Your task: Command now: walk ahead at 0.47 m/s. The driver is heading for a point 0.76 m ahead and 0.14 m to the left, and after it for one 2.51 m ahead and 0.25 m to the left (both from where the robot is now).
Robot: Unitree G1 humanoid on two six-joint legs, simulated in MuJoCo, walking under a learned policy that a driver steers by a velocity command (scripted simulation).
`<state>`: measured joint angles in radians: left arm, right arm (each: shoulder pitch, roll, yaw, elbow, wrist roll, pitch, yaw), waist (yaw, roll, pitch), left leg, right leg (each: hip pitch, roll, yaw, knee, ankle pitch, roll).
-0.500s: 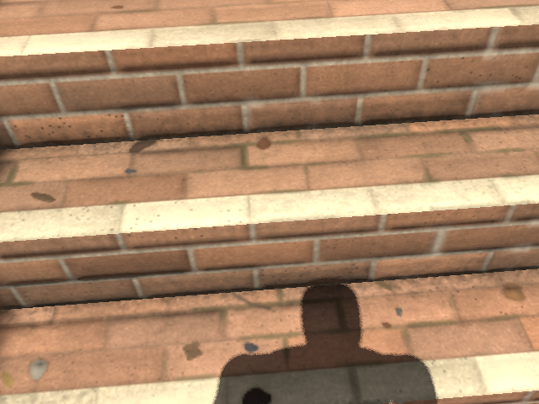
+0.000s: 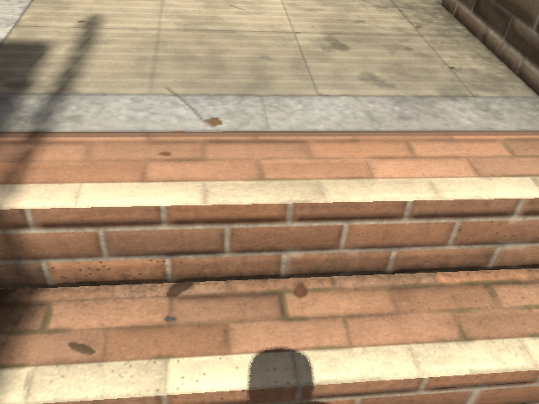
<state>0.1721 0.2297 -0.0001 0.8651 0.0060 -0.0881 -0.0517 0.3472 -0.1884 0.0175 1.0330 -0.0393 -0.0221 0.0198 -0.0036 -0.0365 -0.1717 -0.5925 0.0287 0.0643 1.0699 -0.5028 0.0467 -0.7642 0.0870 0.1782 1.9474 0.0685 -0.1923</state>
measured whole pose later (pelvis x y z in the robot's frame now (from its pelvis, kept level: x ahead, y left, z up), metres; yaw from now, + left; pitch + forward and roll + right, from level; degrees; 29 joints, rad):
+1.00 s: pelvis +0.45 +0.04 +0.36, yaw +0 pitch +3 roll +2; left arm 0.43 0.12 -0.01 1.13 0.00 -0.10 -0.05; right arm 0.07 -0.13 0.07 0.86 -0.05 -0.03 0.01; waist 0.01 0.02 -0.11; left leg -0.73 0.01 0.16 1.23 -0.57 0.10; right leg -0.52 0.02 0.10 1.40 0.01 -0.15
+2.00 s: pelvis +0.95 +0.05 +0.65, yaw +18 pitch +2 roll -1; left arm 0.46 0.19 0.03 1.01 -0.01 -0.07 0.01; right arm 0.05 -0.19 -0.02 0.77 0.02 -0.03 0.07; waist 0.07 0.02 -0.02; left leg -0.54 0.07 0.10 0.60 -0.12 0.12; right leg 0.11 -0.12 -0.29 0.33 -0.43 0.07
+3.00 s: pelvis +1.36 +0.15 +0.66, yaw +18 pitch +2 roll -1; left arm 0.16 0.18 0.04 0.91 0.01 -0.03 0.02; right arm 0.24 -0.19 -0.06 0.87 -0.01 0.00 -0.05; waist 0.00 -0.01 -0.06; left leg -0.36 0.06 -0.02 0.57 -0.27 -0.03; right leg -0.36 0.02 -0.08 0.55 -0.30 -0.04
